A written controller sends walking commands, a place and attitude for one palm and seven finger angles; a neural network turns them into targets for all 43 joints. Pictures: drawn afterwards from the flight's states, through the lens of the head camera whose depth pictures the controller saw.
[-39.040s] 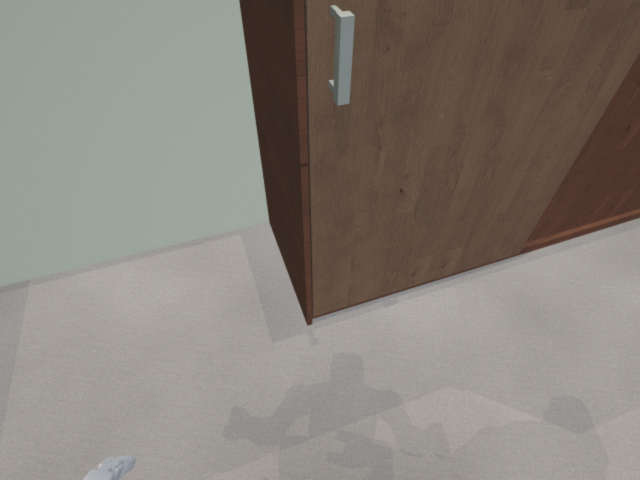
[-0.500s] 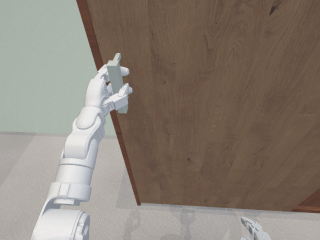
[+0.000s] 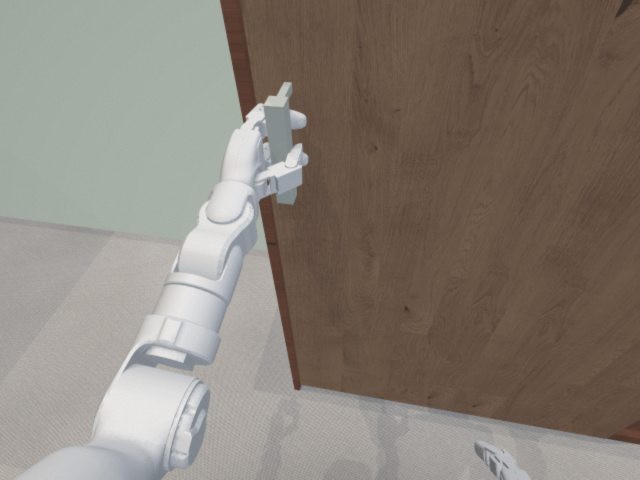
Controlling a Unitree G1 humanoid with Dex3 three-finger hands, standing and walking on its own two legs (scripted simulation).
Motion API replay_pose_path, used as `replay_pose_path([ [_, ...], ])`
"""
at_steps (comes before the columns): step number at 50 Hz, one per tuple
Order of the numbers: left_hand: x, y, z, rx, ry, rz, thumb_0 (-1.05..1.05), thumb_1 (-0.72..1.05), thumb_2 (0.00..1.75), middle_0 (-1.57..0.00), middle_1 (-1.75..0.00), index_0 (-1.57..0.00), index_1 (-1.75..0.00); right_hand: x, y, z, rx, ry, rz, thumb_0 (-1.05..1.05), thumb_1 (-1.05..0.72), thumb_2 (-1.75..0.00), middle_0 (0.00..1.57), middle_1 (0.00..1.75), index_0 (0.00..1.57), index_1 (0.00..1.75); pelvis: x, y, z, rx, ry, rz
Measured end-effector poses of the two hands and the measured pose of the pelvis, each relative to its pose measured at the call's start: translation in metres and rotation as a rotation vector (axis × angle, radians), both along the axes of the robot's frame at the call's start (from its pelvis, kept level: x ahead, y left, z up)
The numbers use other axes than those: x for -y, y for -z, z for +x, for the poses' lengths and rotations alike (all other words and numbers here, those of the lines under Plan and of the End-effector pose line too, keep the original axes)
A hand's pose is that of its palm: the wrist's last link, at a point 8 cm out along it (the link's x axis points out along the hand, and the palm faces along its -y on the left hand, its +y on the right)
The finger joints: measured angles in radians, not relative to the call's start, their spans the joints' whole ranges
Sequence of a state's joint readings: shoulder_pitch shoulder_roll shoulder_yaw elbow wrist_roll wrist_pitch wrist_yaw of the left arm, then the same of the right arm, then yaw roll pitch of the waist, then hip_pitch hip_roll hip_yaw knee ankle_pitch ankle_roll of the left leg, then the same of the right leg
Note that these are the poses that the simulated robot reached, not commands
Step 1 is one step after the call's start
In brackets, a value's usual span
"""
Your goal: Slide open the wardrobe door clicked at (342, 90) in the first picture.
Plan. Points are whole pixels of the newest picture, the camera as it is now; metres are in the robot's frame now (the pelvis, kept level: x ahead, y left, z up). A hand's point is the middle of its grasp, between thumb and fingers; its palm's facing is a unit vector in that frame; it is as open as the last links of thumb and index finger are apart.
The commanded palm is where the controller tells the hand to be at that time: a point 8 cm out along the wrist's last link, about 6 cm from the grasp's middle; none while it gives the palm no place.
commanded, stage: tug the door sideways, standing still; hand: left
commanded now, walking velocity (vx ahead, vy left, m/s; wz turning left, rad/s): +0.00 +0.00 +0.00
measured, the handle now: (286, 145) +0.48 +0.08 +0.18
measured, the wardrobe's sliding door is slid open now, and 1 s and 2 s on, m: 0.00 0.04 0.27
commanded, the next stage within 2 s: step sideways, sliding the door along in 0.34 s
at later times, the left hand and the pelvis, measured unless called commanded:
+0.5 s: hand (315, 173) +0.42 +0.04 +0.19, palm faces -0.12 -0.99 -0.07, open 6.1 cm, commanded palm +0.40 +0.07 +0.19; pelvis -0.02 +0.01 +0.00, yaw -1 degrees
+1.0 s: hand (328, 175) +0.43 +0.02 +0.18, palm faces +0.04 -1.00 -0.06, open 6.2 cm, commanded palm +0.40 +0.01 +0.18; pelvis -0.02 -0.08 -0.02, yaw -1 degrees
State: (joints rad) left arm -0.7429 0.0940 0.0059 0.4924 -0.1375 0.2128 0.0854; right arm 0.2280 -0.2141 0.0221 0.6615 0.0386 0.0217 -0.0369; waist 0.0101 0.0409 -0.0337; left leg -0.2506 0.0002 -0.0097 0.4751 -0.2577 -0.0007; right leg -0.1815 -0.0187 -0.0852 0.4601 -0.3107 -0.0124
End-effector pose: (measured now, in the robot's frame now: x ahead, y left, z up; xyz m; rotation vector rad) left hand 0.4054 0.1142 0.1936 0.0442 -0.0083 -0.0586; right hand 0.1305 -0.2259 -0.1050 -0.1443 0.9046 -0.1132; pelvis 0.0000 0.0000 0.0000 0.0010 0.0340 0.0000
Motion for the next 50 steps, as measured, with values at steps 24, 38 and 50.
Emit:
replay_pose_path([
  [24,0.023,0.002,-0.001,0.026,0.047,0.008,-0.02,0.73,0.79,-0.32,-1.36,-0.25,-1.4,-0.009,0.007,-0.028,-0.018,-0.016,0.004,0.01,-0.9,-0.9,0.2,0.3,0.2,0.3,-0.009,0.003,-0.015,-0.017,-0.002,-0.005],
  [38,0.029,0.011,0.005,0.204,0.014,0.036,-0.05,0.68,0.84,-0.44,-1.4,-0.28,-1.39,0.04,0.031,-0.049,-0.064,0.112,-0.014,0.01,-0.9,-0.9,0.21,0.3,0.2,0.3,0.036,0.019,-0.021,0.042,0.107,-0.021],
  [50,0.041,0.017,0.002,0.286,-0.084,0.009,-0.04,0.74,0.85,-0.44,-1.4,-0.2,-1.39,0.108,0.023,-0.011,-0.079,0.028,-0.152,0.01,-0.9,-0.9,0.2,0.3,0.2,0.3,0.075,0.021,-0.018,0.037,0.019,-0.004],
])
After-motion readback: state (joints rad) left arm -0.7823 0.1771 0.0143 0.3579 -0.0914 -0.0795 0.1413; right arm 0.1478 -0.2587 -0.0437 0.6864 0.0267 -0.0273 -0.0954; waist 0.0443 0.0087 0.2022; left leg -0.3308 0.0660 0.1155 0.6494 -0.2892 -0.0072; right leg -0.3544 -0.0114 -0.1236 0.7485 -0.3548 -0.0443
